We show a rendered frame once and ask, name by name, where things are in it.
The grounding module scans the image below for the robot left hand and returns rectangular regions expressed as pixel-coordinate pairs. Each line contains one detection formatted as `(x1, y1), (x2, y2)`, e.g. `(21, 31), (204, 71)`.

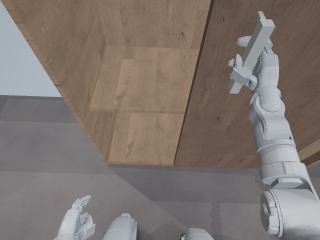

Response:
(58, 195), (96, 240)

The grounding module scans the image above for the robot right hand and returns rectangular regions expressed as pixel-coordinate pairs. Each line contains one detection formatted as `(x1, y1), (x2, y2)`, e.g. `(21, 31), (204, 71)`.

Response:
(228, 36), (279, 93)

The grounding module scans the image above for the robot right thigh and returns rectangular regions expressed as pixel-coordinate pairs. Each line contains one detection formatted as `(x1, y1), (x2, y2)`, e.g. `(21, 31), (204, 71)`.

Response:
(181, 228), (214, 240)

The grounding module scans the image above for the robot left shin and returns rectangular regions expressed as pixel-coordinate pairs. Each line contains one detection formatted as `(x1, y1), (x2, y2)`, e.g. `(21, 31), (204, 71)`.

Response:
(121, 213), (131, 217)

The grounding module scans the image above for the wardrobe door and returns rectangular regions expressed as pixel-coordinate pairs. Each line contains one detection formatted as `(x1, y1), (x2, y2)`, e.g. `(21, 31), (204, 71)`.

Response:
(173, 0), (320, 169)
(297, 139), (320, 161)

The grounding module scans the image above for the robot right forearm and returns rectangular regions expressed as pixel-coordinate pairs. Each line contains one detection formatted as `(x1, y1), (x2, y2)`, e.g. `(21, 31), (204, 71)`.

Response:
(247, 86), (320, 204)

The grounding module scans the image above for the robot right upper arm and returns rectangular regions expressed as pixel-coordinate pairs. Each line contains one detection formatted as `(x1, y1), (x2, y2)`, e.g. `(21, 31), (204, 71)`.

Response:
(260, 189), (320, 240)

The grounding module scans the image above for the handle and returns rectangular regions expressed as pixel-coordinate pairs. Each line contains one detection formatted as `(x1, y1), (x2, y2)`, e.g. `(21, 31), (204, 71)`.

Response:
(228, 11), (275, 94)

